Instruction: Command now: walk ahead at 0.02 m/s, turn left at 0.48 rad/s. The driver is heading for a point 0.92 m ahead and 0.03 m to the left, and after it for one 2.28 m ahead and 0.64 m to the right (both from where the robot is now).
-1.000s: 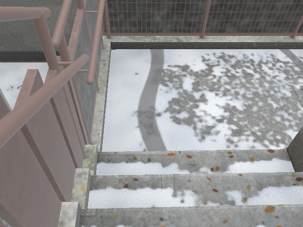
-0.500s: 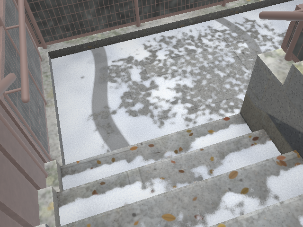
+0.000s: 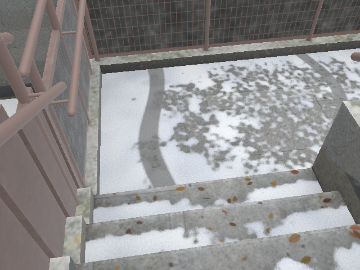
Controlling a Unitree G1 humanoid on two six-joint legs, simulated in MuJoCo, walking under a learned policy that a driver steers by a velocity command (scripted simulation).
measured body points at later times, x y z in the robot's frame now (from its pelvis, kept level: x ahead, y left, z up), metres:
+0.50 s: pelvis -0.02 +0.01 +0.00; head -0.01 +0.04 +0.44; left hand -0.03 +0.26 -0.16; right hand +0.11 -0.19 -0.13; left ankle -0.04 +0.09 -0.73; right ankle +0.02 -0.11 -0.70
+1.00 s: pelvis +0.06 +0.03 -0.01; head +0.06 +0.04 +0.44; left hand -0.10 +0.25 -0.15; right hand +0.21 -0.22 -0.14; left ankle +0.06 +0.13 -0.69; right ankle -0.04 -0.11 -0.73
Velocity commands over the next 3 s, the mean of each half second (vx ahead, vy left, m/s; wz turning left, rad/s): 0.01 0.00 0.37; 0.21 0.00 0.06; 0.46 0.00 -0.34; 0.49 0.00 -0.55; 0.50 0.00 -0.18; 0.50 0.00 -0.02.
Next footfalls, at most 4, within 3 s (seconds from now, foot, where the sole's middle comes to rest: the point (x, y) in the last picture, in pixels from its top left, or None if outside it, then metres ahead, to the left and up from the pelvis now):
0.40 left None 0.00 0.10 -0.76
0.70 right None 0.00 -0.10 -0.76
1.24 left None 0.28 0.29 -0.93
1.76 right None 0.61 0.01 -1.10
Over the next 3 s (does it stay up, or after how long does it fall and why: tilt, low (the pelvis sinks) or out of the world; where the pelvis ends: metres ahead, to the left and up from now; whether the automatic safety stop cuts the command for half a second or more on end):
stays up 1.17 -0.11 -0.68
